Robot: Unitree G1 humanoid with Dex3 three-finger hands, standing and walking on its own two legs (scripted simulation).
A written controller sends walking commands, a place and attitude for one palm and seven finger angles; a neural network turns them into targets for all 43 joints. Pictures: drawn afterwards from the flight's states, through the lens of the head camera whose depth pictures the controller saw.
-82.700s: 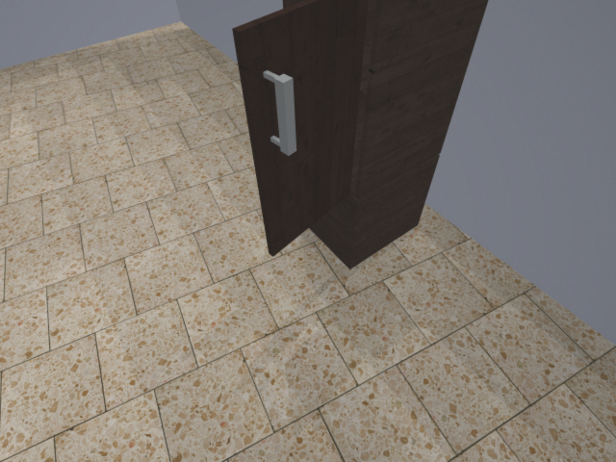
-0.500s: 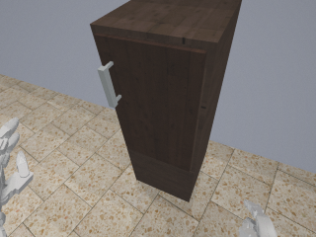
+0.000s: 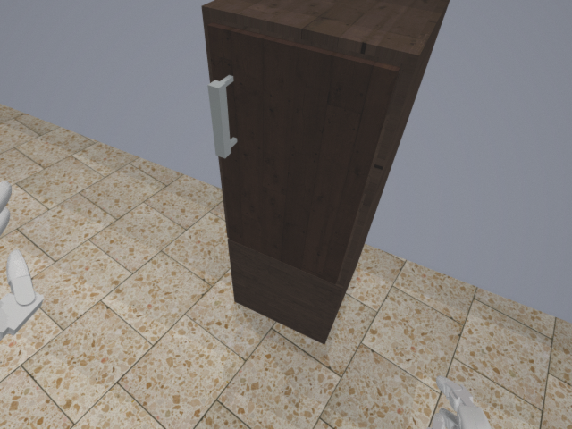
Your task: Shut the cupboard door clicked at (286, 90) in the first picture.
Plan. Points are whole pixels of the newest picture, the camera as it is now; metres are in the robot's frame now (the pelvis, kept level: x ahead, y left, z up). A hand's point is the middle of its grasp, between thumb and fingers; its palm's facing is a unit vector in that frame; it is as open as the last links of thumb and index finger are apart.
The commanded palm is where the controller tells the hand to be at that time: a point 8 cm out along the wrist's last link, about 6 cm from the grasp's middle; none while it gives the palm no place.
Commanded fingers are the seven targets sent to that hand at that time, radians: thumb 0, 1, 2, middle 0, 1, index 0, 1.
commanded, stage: step back with the hand held close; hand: left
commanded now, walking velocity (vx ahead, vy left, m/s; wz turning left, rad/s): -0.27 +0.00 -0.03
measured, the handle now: (225, 117) +0.65 +0.16 +0.10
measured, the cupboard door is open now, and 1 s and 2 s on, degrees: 0 0 0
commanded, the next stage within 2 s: stop stepping back and stand still in 0.56 s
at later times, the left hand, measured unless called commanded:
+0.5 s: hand out of the picture +0.12 +0.29 +0.19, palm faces +0.49 -0.77 -0.41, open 7.4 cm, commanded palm +0.07 +0.31 +0.19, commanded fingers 0.00 0.90 0.90 -0.20 -0.30 -0.20 -0.30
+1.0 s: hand out of the picture +0.06 +0.28 +0.18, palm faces +0.42 -0.83 -0.36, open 7.4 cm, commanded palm -0.01 +0.30 +0.19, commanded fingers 0.00 0.90 0.90 -0.20 -0.30 -0.20 -0.30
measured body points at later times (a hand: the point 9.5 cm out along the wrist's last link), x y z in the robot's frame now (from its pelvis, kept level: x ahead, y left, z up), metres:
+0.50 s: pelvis -0.07 +0.01 +0.00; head -0.07 +0.06 +0.45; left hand +0.09 +0.33 +0.22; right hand +0.10 -0.22 -0.07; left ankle +0.07 +0.08 -0.73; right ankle -0.14 -0.14 -0.65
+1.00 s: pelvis -0.18 +0.01 +0.00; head -0.21 +0.04 +0.45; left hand +0.03 +0.32 +0.20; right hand -0.10 -0.26 -0.08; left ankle -0.05 +0.08 -0.72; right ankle -0.27 -0.10 -0.72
